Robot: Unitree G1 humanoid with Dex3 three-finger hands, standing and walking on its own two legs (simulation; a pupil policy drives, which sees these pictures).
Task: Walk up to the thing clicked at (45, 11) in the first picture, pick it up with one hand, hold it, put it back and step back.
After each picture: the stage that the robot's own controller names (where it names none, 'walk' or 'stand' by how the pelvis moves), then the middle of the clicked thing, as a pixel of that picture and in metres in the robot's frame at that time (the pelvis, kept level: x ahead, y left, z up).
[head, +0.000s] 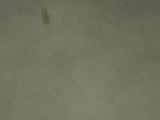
stand; (45, 15) +1.87 +0.56 -0.66
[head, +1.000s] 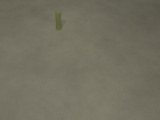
walk; (58, 20) +1.76 +0.30 -0.64
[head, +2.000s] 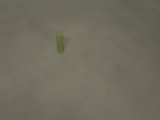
walk; (60, 43) +1.19 +0.23 -0.65
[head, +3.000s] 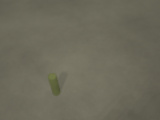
walk; (54, 84) +0.76 +0.27 -0.63
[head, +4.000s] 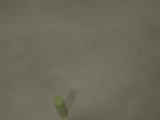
walk; (61, 108) +0.50 +0.24 -0.64
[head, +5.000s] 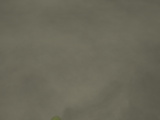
stand; out of the picture +0.43 +0.20 -0.65
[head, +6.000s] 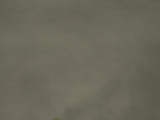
stand; out of the picture +0.41 +0.19 -0.66
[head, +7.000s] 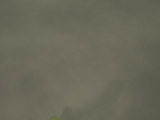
stand; out of the picture +0.43 +0.21 -0.66
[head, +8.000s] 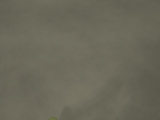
stand; out of the picture +0.41 +0.22 -0.66
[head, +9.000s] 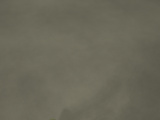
go down; out of the picture +0.41 +0.22 -0.66
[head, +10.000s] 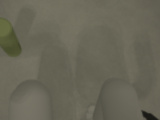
go down; (8, 41) +0.48 +0.27 -0.25
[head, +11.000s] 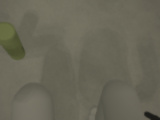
approach; (12, 44) +0.49 +0.26 -0.25
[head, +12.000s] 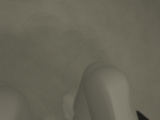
close in; out of the picture +0.47 +0.31 -0.16
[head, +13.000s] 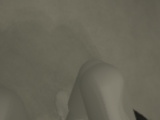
lift; out of the picture +0.45 +0.32 -0.16
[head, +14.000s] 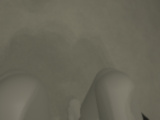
lift; out of the picture +0.35 +0.31 -0.14
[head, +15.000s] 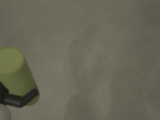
lift; (21, 82) +0.32 +0.20 +0.05
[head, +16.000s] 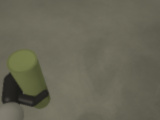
hold; (33, 84) +0.32 +0.17 +0.05
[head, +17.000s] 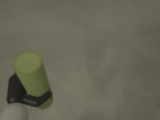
hold; (37, 85) +0.32 +0.16 +0.04
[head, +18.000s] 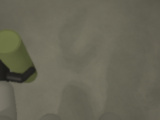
crouch; (19, 61) +0.40 +0.20 -0.02
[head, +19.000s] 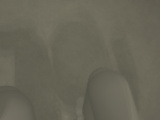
lower; out of the picture +0.49 +0.30 -0.08
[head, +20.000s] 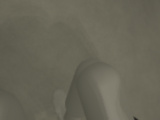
lower; out of the picture +0.46 +0.32 -0.17
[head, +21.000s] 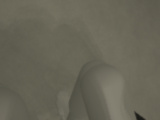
lower; out of the picture +0.45 +0.33 -0.16
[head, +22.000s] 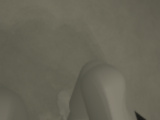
lower; out of the picture +0.45 +0.32 -0.16
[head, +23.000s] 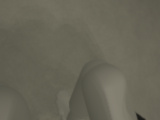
lower; out of the picture +0.44 +0.32 -0.16
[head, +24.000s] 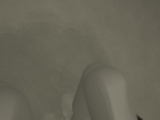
open; out of the picture +0.45 +0.29 -0.17
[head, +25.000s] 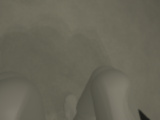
stand; out of the picture +0.45 +0.29 -0.18
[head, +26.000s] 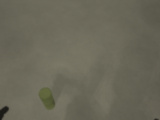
stand; (47, 99) +0.43 +0.20 -0.51
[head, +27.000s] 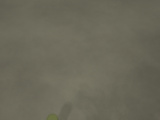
stand; out of the picture +0.41 +0.20 -0.60
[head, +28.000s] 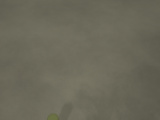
stand; out of the picture +0.41 +0.20 -0.60
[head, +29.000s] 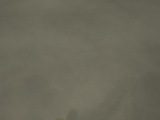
stand; out of the picture +0.43 +0.18 -0.65
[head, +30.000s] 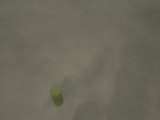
walk; (57, 97) +0.49 +0.16 -0.63
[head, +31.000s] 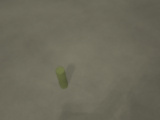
walk; (62, 78) +0.70 +0.23 -0.63
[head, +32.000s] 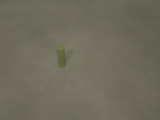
stand; (61, 57) +1.04 +0.23 -0.63
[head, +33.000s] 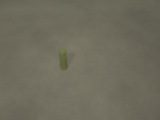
stand; (63, 60) +1.03 +0.22 -0.65
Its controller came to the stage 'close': yes
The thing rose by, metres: 0.70
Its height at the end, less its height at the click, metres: +0.00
